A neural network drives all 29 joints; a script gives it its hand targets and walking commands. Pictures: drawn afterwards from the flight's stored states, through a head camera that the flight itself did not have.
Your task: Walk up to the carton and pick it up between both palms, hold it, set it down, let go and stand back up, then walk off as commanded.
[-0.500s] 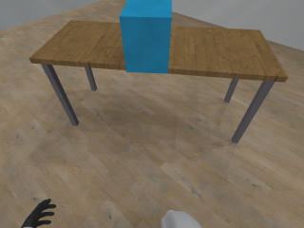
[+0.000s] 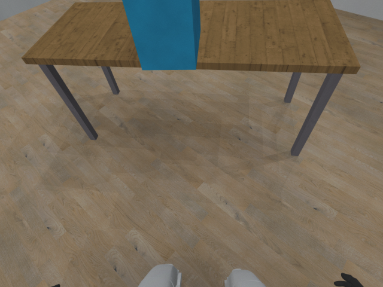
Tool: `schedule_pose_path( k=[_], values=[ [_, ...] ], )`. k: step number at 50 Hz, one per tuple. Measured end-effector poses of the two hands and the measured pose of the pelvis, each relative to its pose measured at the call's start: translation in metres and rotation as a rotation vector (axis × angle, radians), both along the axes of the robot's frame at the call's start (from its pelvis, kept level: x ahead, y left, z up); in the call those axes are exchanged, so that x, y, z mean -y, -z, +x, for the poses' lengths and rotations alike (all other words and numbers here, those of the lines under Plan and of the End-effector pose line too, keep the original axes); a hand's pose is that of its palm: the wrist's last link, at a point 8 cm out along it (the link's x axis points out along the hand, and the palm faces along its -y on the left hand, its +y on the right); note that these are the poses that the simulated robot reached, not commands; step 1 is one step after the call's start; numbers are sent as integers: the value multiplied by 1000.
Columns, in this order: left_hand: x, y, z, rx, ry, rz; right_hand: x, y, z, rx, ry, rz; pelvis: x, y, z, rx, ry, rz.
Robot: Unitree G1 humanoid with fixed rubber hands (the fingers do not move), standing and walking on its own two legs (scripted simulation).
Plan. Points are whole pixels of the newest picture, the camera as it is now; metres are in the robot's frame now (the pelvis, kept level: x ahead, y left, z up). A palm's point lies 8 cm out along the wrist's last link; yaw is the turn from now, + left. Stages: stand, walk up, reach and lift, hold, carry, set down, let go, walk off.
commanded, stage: walk off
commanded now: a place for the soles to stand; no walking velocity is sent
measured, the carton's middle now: (168, 16) +1.01 +0.12 +0.05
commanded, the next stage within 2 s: stand in 0.70 s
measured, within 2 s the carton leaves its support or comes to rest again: neither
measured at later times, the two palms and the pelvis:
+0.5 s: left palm out of the picture +0.05 +0.37 -0.10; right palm out of the picture +0.07 -0.25 -0.10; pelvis -0.01 +0.05 +0.00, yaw +1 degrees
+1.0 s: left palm out of the picture +0.07 +0.36 -0.09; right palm out of the picture +0.11 -0.26 -0.09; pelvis -0.01 +0.05 +0.00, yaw +1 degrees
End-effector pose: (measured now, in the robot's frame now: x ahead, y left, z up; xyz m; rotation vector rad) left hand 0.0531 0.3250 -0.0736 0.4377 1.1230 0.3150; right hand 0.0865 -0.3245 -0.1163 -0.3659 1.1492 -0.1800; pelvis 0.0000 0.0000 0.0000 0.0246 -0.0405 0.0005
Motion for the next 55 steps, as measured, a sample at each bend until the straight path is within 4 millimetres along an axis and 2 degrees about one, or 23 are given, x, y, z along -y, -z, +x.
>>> schedule_pose_path(
  k=[6,12,16,21,26,31,36,48,55],
  values=[
    [-22,6,-5,12,-6,-9,-28,-1,15,40,-17,8,-22,4,-5,5,-8,-25],
    [-44,18,-2,23,-7,-53,-63,-13,-1,41,-7,9,-47,0,-8,11,-10,-42],
    [-49,25,0,14,8,-70,-73,-19,-10,38,13,8,-52,-1,-9,11,-8,-48],
    [-47,28,-2,4,8,-71,-73,-16,-15,33,22,16,-50,0,-13,16,-5,-39],
    [-50,21,-4,15,0,-63,-72,-15,-11,43,19,22,-52,-2,-15,16,-11,-34],
    [-59,20,4,39,7,-68,-77,-18,-12,56,12,7,-62,-1,-16,16,-15,-43],
    [-60,21,13,49,13,-81,-79,-21,-14,55,12,3,-65,-3,-13,10,-14,-46],
    [-42,22,18,36,9,-106,-69,-29,18,152,-9,4,-52,-5,-11,7,-11,-32],
    [-36,18,22,48,11,-106,-64,-31,24,175,-9,10,-46,-6,-13,9,-11,-25]
  ],
)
